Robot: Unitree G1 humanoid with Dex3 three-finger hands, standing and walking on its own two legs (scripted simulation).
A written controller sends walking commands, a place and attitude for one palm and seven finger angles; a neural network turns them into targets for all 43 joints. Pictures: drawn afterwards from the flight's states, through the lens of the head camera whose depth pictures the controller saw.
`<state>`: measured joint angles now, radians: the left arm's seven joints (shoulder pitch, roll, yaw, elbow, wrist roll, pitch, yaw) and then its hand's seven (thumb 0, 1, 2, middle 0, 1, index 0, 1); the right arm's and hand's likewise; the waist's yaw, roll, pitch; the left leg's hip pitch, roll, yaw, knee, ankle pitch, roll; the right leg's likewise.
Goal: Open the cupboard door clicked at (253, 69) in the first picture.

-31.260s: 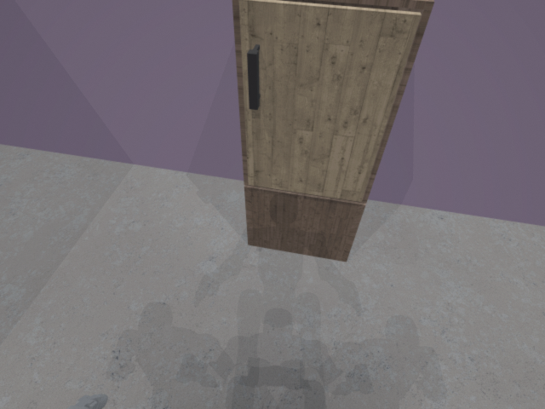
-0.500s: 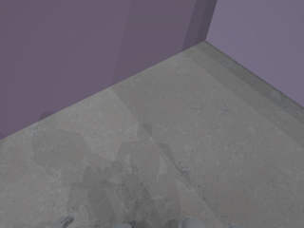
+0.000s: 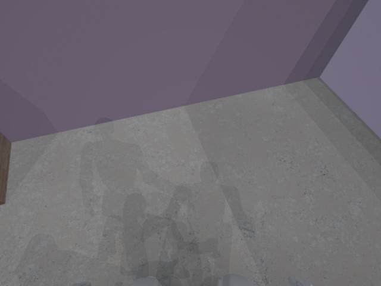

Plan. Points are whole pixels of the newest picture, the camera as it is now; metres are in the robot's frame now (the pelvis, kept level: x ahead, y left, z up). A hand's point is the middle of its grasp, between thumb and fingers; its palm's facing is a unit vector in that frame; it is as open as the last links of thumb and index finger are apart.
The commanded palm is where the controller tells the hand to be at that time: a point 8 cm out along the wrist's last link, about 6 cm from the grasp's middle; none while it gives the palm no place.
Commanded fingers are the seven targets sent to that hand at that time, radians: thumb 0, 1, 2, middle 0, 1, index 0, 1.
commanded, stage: turn to face it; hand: left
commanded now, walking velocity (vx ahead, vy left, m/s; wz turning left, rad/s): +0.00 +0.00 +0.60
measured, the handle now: out of the picture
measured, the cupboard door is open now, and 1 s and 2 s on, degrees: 45 45 45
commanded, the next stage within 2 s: take the last steps up to it in 1.70 s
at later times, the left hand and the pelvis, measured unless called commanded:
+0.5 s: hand out of the picture +0.01 +0.19 -0.17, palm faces +0.34 -0.92 -0.21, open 7.4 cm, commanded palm none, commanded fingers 0.00 0.90 0.90 -0.20 -0.30 -0.20 -0.30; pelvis +0.01 -0.01 +0.00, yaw +19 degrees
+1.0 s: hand out of the picture +0.00 +0.17 -0.14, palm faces +0.57 -0.78 -0.26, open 7.4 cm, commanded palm none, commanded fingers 0.00 0.90 0.90 -0.20 -0.30 -0.20 -0.30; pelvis +0.04 -0.05 +0.02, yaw +37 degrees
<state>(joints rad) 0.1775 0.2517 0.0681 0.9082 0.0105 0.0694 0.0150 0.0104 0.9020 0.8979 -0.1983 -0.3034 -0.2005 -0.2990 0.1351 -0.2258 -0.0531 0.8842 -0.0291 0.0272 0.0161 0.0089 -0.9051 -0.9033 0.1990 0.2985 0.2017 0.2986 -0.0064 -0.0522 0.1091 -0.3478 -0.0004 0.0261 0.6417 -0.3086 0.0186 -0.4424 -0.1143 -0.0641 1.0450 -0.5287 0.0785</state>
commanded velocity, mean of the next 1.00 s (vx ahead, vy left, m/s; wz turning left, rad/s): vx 0.00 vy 0.00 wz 0.60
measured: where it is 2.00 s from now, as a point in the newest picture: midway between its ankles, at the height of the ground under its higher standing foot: outside the picture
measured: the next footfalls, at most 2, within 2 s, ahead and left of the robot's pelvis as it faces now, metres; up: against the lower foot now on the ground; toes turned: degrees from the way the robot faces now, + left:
right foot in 0.18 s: +0.07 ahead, -0.15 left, +0.00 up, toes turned +3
left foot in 0.46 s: +0.02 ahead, +0.11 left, +0.00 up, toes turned +22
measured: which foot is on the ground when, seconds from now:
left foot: down 0.00-0.18, up 0.20-0.44, down 0.46-0.80, up 0.82-1.00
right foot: up 0.00-0.16, down 0.18-0.46, up 0.48-0.78, down 0.80-1.00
